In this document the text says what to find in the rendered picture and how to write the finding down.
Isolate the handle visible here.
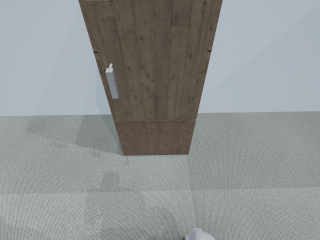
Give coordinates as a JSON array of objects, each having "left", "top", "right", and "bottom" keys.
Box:
[{"left": 105, "top": 63, "right": 119, "bottom": 99}]

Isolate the cupboard door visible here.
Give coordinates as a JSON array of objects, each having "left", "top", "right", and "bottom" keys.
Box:
[{"left": 83, "top": 0, "right": 218, "bottom": 121}]

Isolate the robot right thigh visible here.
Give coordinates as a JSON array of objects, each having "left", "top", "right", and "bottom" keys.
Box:
[{"left": 185, "top": 230, "right": 215, "bottom": 240}]

